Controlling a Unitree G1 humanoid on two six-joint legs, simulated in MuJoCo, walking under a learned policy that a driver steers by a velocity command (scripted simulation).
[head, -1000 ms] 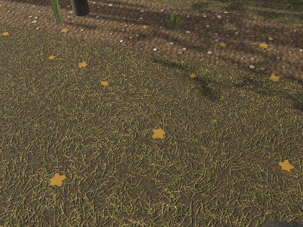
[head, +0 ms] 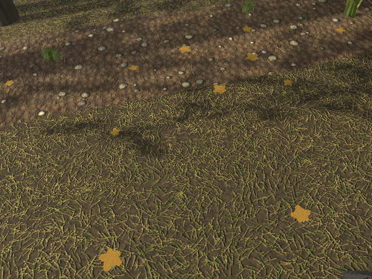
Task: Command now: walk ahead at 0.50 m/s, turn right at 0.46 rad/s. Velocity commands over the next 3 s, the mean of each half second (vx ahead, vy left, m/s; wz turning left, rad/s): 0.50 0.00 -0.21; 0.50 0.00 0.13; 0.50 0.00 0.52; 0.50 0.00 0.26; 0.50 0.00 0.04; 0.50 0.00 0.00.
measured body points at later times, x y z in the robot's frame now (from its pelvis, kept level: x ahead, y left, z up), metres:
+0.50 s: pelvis +0.24 +0.04 -0.02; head +0.26 +0.04 +0.43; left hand +0.48 +0.25 -0.09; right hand +0.16 -0.21 -0.15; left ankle +0.14 +0.16 -0.74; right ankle +0.35 -0.12 -0.69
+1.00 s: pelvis +0.54 -0.07 -0.18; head +0.57 -0.08 +0.27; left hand +0.54 +0.19 -0.31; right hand +0.66 -0.32 -0.31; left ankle +0.64 +0.11 -0.83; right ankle +0.51 -0.14 -0.91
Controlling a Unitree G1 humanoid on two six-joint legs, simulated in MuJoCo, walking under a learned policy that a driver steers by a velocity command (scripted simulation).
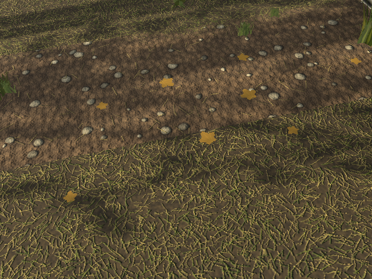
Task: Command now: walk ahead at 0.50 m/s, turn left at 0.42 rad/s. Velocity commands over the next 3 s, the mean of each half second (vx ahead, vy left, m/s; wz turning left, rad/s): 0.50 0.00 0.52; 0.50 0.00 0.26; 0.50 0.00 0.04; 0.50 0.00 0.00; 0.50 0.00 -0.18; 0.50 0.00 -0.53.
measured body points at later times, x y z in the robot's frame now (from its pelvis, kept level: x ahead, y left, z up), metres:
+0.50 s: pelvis +0.25 +0.07 +0.01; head +0.29 +0.09 +0.46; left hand +0.32 +0.39 -0.09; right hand +0.43 -0.15 -0.10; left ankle +0.26 +0.14 -0.73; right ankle +0.37 -0.10 -0.66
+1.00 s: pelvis +0.49 +0.09 -0.01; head +0.50 +0.09 +0.44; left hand +0.33 +0.30 -0.14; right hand +0.79 -0.03 -0.08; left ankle +0.52 +0.26 -0.67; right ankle +0.45 -0.05 -0.73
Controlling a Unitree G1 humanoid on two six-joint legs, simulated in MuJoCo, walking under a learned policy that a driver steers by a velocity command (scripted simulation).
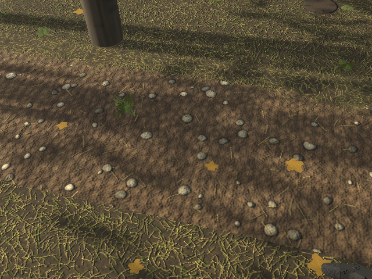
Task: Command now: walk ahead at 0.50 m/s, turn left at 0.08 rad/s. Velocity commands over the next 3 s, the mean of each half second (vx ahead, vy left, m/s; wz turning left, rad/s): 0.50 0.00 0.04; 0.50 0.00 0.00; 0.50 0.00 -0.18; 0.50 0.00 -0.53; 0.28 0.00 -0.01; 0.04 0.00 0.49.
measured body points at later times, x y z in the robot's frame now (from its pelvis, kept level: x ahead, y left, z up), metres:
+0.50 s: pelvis +0.31 +0.06 -0.15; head +0.34 +0.06 +0.30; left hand +0.44 +0.31 -0.27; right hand +0.34 -0.20 -0.29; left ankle +0.28 +0.14 -0.88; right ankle +0.40 -0.11 -0.81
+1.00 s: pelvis +0.56 +0.00 -0.14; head +0.59 -0.02 +0.31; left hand +0.61 +0.27 -0.25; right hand +0.71 -0.27 -0.25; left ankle +0.68 +0.18 -0.81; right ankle +0.56 -0.08 -0.88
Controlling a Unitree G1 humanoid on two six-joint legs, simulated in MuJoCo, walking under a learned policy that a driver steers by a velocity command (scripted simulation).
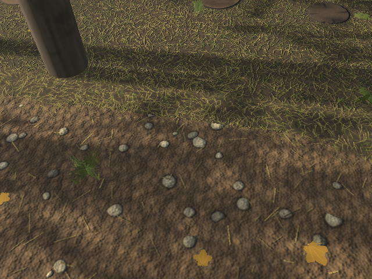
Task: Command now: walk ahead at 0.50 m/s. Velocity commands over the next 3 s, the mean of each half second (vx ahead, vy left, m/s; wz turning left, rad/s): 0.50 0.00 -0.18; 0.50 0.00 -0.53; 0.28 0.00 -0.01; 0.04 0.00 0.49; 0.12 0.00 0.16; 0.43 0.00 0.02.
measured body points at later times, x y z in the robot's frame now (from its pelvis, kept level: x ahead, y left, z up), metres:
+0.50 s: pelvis +0.25 +0.07 +0.00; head +0.28 +0.08 +0.45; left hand +0.38 +0.35 -0.13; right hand +0.30 -0.20 -0.12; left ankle +0.26 +0.17 -0.75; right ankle +0.27 -0.10 -0.67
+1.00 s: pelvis +0.49 -0.04 -0.01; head +0.52 -0.07 +0.44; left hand +0.70 +0.18 -0.11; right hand +0.52 -0.35 -0.12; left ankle +0.55 +0.14 -0.66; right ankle +0.50 -0.11 -0.75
